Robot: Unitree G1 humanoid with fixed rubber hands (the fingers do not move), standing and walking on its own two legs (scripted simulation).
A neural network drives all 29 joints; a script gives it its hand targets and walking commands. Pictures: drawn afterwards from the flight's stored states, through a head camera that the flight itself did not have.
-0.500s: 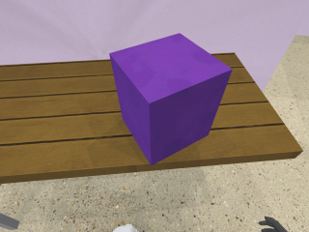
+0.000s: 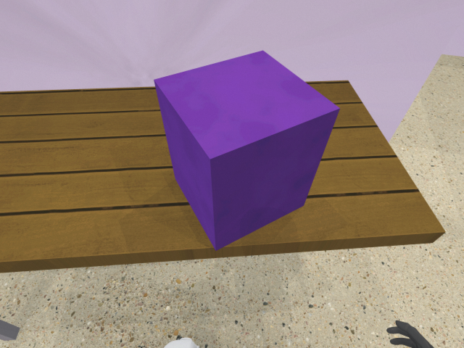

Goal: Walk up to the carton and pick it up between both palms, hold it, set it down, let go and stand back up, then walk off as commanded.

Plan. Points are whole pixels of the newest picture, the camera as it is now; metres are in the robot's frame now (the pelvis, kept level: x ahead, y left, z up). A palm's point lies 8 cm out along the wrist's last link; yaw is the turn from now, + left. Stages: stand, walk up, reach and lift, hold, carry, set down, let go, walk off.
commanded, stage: walk up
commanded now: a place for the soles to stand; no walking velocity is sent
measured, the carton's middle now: (239, 151) +0.43 -0.01 +0.10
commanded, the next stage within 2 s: none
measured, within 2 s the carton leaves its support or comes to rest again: neither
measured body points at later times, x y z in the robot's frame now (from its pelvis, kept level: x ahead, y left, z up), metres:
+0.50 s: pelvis +0.00 +0.00 +0.00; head +0.01 +0.00 +0.45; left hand +0.09 +0.33 -0.09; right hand +0.13 -0.32 -0.08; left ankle +0.06 +0.13 -0.70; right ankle +0.00 -0.13 -0.70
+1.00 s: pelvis -0.04 +0.01 +0.00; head -0.05 +0.01 +0.45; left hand +0.07 +0.34 -0.09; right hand +0.09 -0.32 -0.08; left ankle +0.06 +0.13 -0.70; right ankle +0.00 -0.13 -0.70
